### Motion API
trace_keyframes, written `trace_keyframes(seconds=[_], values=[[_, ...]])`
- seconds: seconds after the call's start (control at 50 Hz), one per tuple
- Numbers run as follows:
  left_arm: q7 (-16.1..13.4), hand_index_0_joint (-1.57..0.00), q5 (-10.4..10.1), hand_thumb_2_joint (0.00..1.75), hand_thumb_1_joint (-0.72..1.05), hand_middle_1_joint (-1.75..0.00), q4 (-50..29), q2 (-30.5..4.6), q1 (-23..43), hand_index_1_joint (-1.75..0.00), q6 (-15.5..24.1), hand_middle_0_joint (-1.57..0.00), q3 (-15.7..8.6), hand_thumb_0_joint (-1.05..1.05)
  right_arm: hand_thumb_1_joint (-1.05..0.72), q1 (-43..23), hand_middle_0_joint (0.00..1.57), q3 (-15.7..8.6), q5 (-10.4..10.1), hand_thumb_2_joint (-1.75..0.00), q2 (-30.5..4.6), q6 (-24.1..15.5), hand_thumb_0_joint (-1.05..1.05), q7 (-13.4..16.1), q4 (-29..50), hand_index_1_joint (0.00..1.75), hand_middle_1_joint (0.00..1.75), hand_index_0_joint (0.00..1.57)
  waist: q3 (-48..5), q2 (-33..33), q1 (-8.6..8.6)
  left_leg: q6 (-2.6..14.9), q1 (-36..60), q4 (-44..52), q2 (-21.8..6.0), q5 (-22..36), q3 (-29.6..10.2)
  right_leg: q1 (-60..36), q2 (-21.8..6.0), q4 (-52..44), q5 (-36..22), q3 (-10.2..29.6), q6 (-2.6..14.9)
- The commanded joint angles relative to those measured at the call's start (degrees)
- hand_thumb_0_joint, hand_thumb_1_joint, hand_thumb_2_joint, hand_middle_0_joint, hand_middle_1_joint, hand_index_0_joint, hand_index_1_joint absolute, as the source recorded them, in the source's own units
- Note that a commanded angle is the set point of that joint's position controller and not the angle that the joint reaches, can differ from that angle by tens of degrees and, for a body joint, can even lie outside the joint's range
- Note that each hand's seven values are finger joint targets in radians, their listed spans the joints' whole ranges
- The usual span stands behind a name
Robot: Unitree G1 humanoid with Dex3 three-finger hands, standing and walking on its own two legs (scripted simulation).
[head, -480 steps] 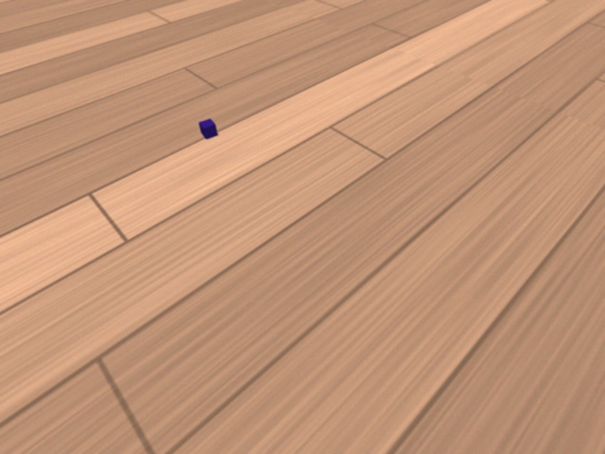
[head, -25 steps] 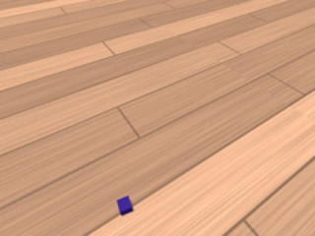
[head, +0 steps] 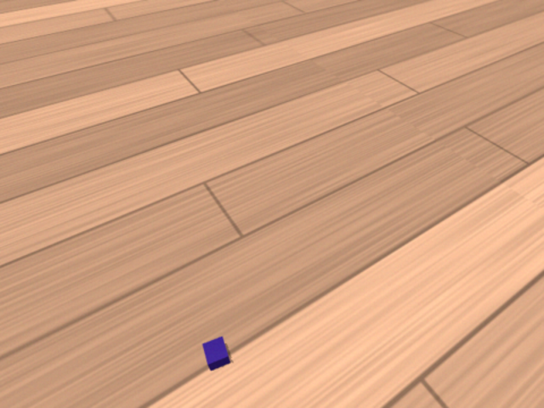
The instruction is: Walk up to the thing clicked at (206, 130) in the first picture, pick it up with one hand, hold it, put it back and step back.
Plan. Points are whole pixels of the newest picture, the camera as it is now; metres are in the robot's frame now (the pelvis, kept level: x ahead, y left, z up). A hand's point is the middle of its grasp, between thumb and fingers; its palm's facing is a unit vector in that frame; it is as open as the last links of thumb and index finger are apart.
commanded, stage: stand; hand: left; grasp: from above
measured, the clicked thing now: (216, 353) +0.44 +0.21 -0.75
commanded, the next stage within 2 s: rise first in 0.38 s
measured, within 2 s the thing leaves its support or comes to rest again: neither
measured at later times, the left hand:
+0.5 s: hand out of the picture +0.07 +0.25 -0.16, palm faces -0.03 -0.94 -0.33, open 7.4 cm
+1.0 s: hand out of the picture +0.12 +0.25 -0.21, palm faces -0.09 -0.91 -0.41, open 13.2 cm
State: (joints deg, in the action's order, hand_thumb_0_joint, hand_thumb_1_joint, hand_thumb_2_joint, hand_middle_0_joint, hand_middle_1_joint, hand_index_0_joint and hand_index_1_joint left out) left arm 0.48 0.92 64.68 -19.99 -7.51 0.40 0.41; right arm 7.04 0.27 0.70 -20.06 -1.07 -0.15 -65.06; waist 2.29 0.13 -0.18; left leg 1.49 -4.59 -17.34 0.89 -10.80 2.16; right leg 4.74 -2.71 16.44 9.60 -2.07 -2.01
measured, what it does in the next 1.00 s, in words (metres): lowers itself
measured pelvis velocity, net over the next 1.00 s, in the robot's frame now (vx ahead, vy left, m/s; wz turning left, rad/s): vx -0.02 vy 0.00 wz -0.01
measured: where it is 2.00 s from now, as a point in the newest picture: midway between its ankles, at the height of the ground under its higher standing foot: outside the picture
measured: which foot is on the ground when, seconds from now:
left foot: down 0.00-1.00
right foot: down 0.00-1.00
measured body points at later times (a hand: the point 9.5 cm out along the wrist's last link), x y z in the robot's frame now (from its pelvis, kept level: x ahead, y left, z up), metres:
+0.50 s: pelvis +0.00 +0.00 +0.00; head +0.01 +0.00 +0.45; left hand +0.07 +0.30 -0.14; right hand +0.08 -0.30 -0.13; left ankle -0.01 +0.10 -0.75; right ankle -0.01 -0.14 -0.75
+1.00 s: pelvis -0.02 +0.00 -0.06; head +0.06 +0.01 +0.38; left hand +0.13 +0.30 -0.19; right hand +0.10 -0.27 -0.17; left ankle -0.01 +0.10 -0.75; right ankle -0.01 -0.14 -0.75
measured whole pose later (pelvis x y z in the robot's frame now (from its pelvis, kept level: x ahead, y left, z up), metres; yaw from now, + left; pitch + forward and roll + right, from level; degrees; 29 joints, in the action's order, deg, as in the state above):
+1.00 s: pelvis -0.02 +0.00 -0.06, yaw +0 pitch +13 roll -2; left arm -0.3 10.8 45.4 -18.3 -5.0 -7.7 -8.5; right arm 14.8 -1.6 -1.1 -14.3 -4.4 0.6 -36.5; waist -4.2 -0.3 1.4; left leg 1.2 -41.8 -53.9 -1.4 -25.6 1.3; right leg 41.1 -1.6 51.1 23.4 -2.2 -1.2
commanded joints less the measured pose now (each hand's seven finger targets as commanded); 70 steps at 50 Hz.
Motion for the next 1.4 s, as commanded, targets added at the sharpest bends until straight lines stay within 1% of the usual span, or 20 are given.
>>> trace_keyframes(seconds=[0.0,0.44,0.46,0.48,0.5,0.52,0.54,0.58,0.62,0.64,0.68,0.7,0.74,0.8,0.9,0.98,1.18,1.26,1.34,1.38], values=[[-1.01,-0.2,-0.08,0.9,0.9,-0.3,-3.5,-11.95,2.03,-0.3,1.1,-0.2,-2.51,0.0,-0.9,-2.22,0.2,-2.37,-0.14,-0.9,-12.39,-1.11,0.0,0.76,3.47,0.3,0.3,0.2,-3.33,-0.44,0.06,-0.06,-0.52,3.04,-9.03,11.19,-6.81,-0.64,-6.01,-1.26,-7.2,4.78,2.89],[-1.19,-0.2,-0.11,0.9,0.9,-0.3,-3.45,-11.91,2.02,-0.3,1.34,-0.2,-2.13,0.0,-0.9,-2.22,0.2,-2.24,-0.21,-0.9,-12.15,-0.98,0.0,0.7,3.33,0.3,0.3,0.2,-3.24,-0.02,0.22,-0.1,-1.01,2.8,-8.78,11.78,-6.73,-1.16,-6.41,-1.66,-9.06,4.61,2.61],[-1.23,-0.14,-0.13,0.93,0.82,-0.38,-3.65,-12.2,2.29,-0.38,1.32,-0.15,-2.25,0.0,-0.87,-2.14,0.19,-2.29,-0.18,-0.88,-12.21,-0.99,0.0,0.74,3.38,0.29,0.29,0.2,-3.51,0.16,0.24,-0.09,-0.83,2.7,-8.88,12.07,-6.69,-1.52,-6.45,-1.39,-8.98,4.68,2.69],[-2.14,-0.22,-3.38,0.87,0.74,-0.46,-23.76,-2.65,22.39,-0.46,6.86,-0.23,-2.5,0.0,-0.95,-1.04,0.2,0.28,-4.2,-0.96,-2.89,-3.55,0.0,1.84,19.99,0.3,0.3,0.2,1.66,-0.85,6.9,-1.08,-7.62,-1.48,-1.6,3.81,-0.46,13.3,2.78,3.37,-5.19,-0.06,2.7],[-2.51,-0.27,-3.18,0.89,0.66,-0.54,-19.01,-5.04,29.8,-0.54,6.33,-0.28,-3.45,0.0,-1.03,2.04,0.2,-0.22,-4.16,-0.95,-4.5,-3.27,0.0,2.4,16.66,0.3,0.3,0.2,-1.7,-0.62,5.67,-0.86,-6.81,-2.71,-1.2,1.91,-0.64,11.28,2.47,4.07,-3.69,-0.42,2.69],[-2.63,-0.26,-2.38,0.9,0.58,-0.61,-7.63,-7.36,19.7,-0.62,3.61,-0.28,-5.5,0.0,-1.05,3.83,0.2,-0.75,-3.96,-0.95,-5.82,-2.41,0.0,2.61,16.15,0.3,0.3,0.2,-0.11,2.42,5.1,-0.53,-9.4,-3.93,-0.77,-0.49,-0.54,11.87,2.79,4.56,-0.76,-1.0,3.05],[-1.94,-0.25,-1.71,0.89,0.5,-0.69,-4.76,-9.23,15.33,-0.7,2.64,-0.25,-7.06,0.0,-1.05,4.51,0.2,-1.51,-4.05,-0.94,-6.17,-1.94,0.0,2.57,17.61,0.3,0.3,0.2,0.06,3.74,2.65,-0.61,-12.3,-6.24,-1.34,1.05,-0.54,12.59,2.93,6.43,-0.84,-1.45,3.02],[-1.17,-0.23,0.5,0.86,0.34,-0.83,-9.22,-16.1,20.11,-0.8,2.94,-0.21,-10.79,0.0,-1.03,6.59,0.2,-3.16,-3.3,-0.93,-6.44,-2.04,0.0,3.26,19.72,0.3,0.3,0.2,-9.83,0.32,1.69,-0.73,-11.85,-10.37,-0.79,4.44,-0.55,12.42,2.39,10.49,-4.19,-0.35,3.15],[0.62,-0.22,3.66,0.85,0.18,-0.93,-3.53,-13.02,10.55,-0.88,1.53,-0.18,-11.23,0.0,-1.04,8.87,0.2,-4.53,-2.03,-0.93,-5.97,-2.26,0.0,2.54,21.61,0.3,0.3,0.2,-13.93,0.67,1.42,-0.93,-15.46,-15.32,-0.46,7.59,-1.02,13.39,2.26,15.05,-7.03,-0.1,3.34],[1.09,-0.19,5.12,0.88,0.1,-0.95,-3.84,-13.1,6.21,-0.91,0.87,-0.15,-12.25,0.0,-1.03,9.04,0.2,-4.96,-1.81,-0.93,-5.77,-2.22,0.0,2.12,23.06,0.3,0.3,0.2,-16.66,-0.9,-1.02,-1.28,-16.27,-16.64,-0.04,9.75,-1.0,12.22,2.1,16.68,-8.14,-0.03,3.68],[1.26,-0.17,6.26,0.91,-0.06,-0.99,-9.6,-12.76,4.0,-0.95,-0.53,-0.14,-12.99,0.0,-1.02,8.28,0.2,-5.48,-2.09,-0.93,-5.32,-2.24,0.0,1.9,26.42,0.3,0.3,0.2,-20.14,-4.4,-2.19,-2.17,-15.6,-17.22,-0.06,12.53,-0.98,11.67,2.47,17.83,-8.65,-0.04,4.17],[1.08,-0.17,6.6,0.92,-0.14,-0.99,-11.63,-11.96,3.49,-0.96,-1.77,-0.14,-12.33,0.0,-1.02,7.49,0.2,-5.34,-2.29,-0.93,-4.94,-2.21,0.0,1.77,27.87,0.3,0.3,0.2,-19.8,-5.86,-2.2,-2.41,-16.03,-17.19,-0.12,12.73,-1.1,12.2,2.58,17.8,-7.86,-0.22,4.24],[0.7,-0.15,8.26,0.95,-0.29,-0.99,-13.85,-9.23,6.77,-0.97,-4.72,-0.14,-9.66,0.0,-1.01,6.03,0.2,-5.06,-2.65,-0.92,-4.56,-2.09,0.0,1.54,30.21,0.3,0.3,0.2,-15.86,-4.14,-0.42,-2.33,-19.45,-17.98,-0.74,10.04,-1.86,16.34,3.07,18.5,-5.02,-0.79,4.29],[-0.42,-0.16,8.8,0.94,-0.51,-0.97,-15.8,-9.62,5.87,-0.98,-7.24,-0.17,-10.49,0.0,-0.98,5.39,0.2,-4.99,-2.58,-0.92,-4.1,-2.68,0.0,1.18,32.62,0.3,0.3,0.2,-13.65,-1.56,-0.01,-1.98,-24.94,-21.26,-1.4,3.6,-2.38,21.98,3.5,21.69,1.2,-1.21,3.93],[-2.03,-0.12,9.79,0.94,-0.55,-1.05,-24.07,-9.03,6.69,-1.04,-6.85,-0.11,-11.87,0.0,-0.95,6.42,0.2,-5.19,-2.07,-0.91,-3.16,-5.3,0.0,0.88,35.44,0.3,0.3,0.2,-15.76,-1.17,1.04,-1.35,-31.23,-27.93,-1.62,-4.74,-3.1,30.5,3.39,28.82,7.34,-1.01,3.56],[-2.55,-0.08,10.9,0.96,-0.55,-1.09,-32.61,-10.97,2.72,-1.08,-6.06,-0.07,-13.51,0.0,-0.91,6.75,0.2,-5.53,-1.62,-0.9,-2.91,-7.11,0.0,1.77,36.78,0.3,0.3,0.2,-21.16,-4.19,0.81,-1.6,-31.57,-32.07,-1.76,-1.5,-3.37,33.91,3.13,34.38,5.4,-0.58,3.7],[-2.24,-0.08,13.81,0.94,-0.53,-1.11,-40.92,-9.4,-3.1,-1.1,-10.05,-0.06,-11.68,0.0,-0.9,5.24,0.2,-5.0,-1.08,-0.9,-2.17,-9.28,0.0,3.0,38.36,0.3,0.3,0.2,-22.32,-3.5,2.45,-1.14,-37.87,-39.16,-1.71,-3.24,-3.47,40.12,2.96,39.46,6.56,-0.14,3.52],[-2.84,-0.08,17.64,0.92,-0.5,-1.11,-34.96,-11.12,3.57,-1.09,-8.45,-0.06,-12.2,0.0,-0.88,3.68,0.2,-4.73,-0.73,-0.89,-2.21,-10.82,0.0,2.91,37.98,0.3,0.3,0.2,-18.87,-2.37,3.26,-0.76,-47.15,-45.78,-1.59,-7.7,-3.45,49.07,2.74,45.49,10.26,-0.09,3.56],[-3.72,-0.07,23.46,0.92,-0.48,-1.12,-31.97,-12.84,8.62,-1.1,-3.47,-0.05,-12.72,0.0,-0.84,3.08,0.2,-5.41,-0.3,-0.88,-3.27,-12.41,0.0,1.83,37.48,0.3,0.3,0.2,-23.7,-3.83,2.26,-1.02,-54.65,-53.56,-0.89,-10.62,-3.0,57.89,2.44,54.51,13.01,0.37,3.62],[-4.38,-0.07,26.72,0.93,-0.49,-1.09,-32.56,-12.01,9.74,-1.08,-1.14,-0.06,-10.94,0.0,-0.84,2.97,0.2,-5.97,-0.38,-0.88,-3.99,-12.91,0.0,1.3,37.19,0.3,0.3,0.2,-28.75,-5.99,1.83,-1.34,-55.7,-56.72,-0.84,-9.64,-3.48,61.66,2.48,59.14,12.2,0.51,3.86]])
